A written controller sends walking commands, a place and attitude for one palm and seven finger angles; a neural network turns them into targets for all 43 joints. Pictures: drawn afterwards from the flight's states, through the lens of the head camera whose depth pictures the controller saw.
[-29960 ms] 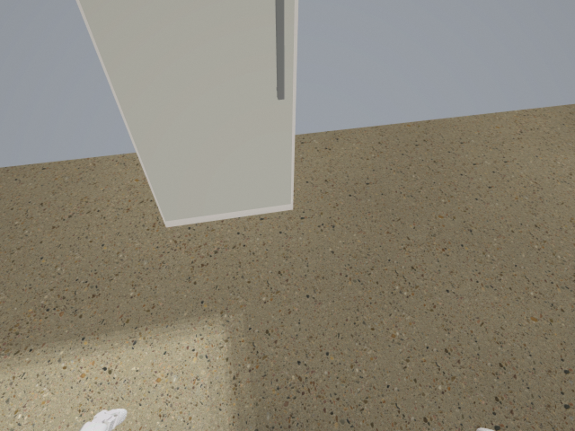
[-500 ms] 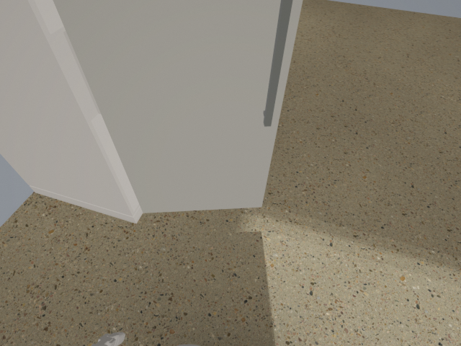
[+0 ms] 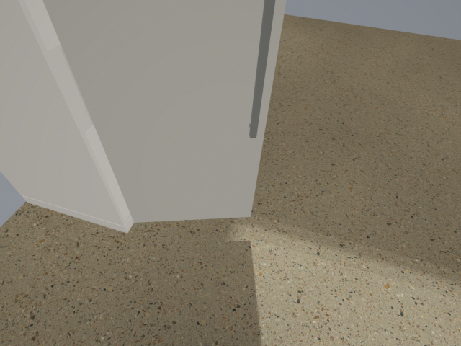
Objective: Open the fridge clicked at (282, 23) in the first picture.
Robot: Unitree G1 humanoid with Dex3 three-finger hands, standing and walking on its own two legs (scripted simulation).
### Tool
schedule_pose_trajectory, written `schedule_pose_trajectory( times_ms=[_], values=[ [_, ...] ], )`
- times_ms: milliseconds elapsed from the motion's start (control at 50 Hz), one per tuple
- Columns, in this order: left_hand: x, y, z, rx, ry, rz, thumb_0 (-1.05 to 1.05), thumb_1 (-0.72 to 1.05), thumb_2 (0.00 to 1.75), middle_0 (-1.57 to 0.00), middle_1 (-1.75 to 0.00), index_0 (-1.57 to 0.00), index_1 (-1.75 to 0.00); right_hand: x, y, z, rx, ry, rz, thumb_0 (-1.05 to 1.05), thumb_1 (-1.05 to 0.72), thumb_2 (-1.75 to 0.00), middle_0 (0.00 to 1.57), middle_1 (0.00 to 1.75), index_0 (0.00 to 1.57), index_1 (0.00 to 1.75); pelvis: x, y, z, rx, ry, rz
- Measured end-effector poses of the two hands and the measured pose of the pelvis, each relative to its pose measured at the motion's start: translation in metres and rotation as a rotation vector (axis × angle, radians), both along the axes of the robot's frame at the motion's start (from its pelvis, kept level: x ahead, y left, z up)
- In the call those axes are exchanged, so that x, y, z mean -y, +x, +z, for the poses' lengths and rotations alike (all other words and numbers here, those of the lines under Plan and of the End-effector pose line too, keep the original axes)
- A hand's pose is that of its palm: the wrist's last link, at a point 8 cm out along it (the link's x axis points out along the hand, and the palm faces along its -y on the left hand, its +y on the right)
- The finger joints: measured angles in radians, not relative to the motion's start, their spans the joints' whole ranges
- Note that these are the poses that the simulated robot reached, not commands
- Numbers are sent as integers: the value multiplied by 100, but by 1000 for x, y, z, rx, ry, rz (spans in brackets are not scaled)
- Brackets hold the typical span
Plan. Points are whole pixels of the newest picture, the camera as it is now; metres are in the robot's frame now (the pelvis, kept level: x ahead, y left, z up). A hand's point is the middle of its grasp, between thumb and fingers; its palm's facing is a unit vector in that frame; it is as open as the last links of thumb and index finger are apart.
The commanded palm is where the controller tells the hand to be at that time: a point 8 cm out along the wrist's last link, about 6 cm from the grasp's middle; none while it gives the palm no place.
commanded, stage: let the arm hang, fingers relaxed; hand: right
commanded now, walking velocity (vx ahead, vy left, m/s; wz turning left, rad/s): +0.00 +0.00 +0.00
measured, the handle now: (258, 76) +0.78 -0.03 +0.08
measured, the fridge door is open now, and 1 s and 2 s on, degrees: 68 68 68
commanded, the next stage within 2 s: look to check the result in 0.30 s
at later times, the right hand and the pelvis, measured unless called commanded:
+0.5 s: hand out of the picture +0.09 -0.23 -0.16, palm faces -0.03 +0.95 -0.31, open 7.4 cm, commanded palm none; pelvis +0.01 +0.01 +0.00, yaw +0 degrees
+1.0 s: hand out of the picture +0.12 -0.21 -0.15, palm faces -0.03 +0.95 -0.32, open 7.4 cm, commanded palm none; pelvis +0.03 +0.02 +0.01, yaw +0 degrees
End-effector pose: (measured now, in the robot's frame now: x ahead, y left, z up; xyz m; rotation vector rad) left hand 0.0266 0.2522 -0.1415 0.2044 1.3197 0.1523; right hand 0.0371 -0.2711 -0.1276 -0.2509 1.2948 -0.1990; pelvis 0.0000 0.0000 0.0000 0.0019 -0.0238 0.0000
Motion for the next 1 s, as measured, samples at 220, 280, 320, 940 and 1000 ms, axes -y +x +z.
schedule_pose_trajectory(
  times_ms=[220, 280, 320, 940, 1000],
  values=[
    [-23, 12, 9, 18, 58, 4, 1, 91, 90, -20, -30, -20, -30, 1, 23, 1, 27, 3, 32, 0, -91, -90, 20, 30, 20, 30, 0, 4, 1, 5, -3, 6],
    [-28, 18, 12, 25, 69, 0, 1, 91, 90, -20, -30, -20, -30, 1, 30, 1, 33, 3, 40, 0, -91, -90, 20, 30, 20, 30, -1, 5, 2, 4, -3, 6],
    [-31, 22, 13, 29, 75, -5, 1, 91, 90, -20, -30, -20, -30, 1, 34, 2, 37, 2, 43, 0, -91, -90, 20, 30, 20, 30, -2, 6, 2, 3, -3, 6],
    [-54, 66, 18, 52, 81, -33, 1, 91, 90, -20, -30, -20, -30, -9, 71, 11, 60, -28, 55, 0, -91, -90, 20, 30, 20, 30, -21, 30, 5, -6, -3, 1],
    [-56, 65, 18, 47, 84, -30, 1, 91, 90, -20, -30, -20, -30, -11, 73, 10, 61, -24, 56, 0, -91, -90, 20, 30, 20, 30, -23, 32, 5, -5, -3, 1]
  ],
)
